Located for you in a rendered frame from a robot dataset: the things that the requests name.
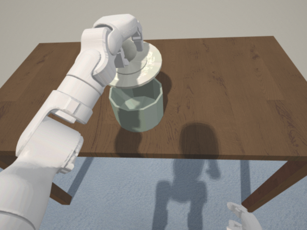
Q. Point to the table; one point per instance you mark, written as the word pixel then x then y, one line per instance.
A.
pixel 225 98

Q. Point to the pot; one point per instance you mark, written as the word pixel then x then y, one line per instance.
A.
pixel 138 109

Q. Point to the lid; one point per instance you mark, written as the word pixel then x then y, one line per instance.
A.
pixel 141 70

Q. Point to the knob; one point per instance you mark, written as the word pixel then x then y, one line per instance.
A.
pixel 129 49

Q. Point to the robot left forearm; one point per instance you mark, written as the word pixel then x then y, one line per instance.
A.
pixel 92 71

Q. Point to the robot left upper arm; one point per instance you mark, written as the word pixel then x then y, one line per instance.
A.
pixel 25 185

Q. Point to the left robot hand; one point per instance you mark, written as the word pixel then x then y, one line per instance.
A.
pixel 128 27

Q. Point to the right robot hand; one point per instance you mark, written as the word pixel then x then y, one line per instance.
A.
pixel 249 221

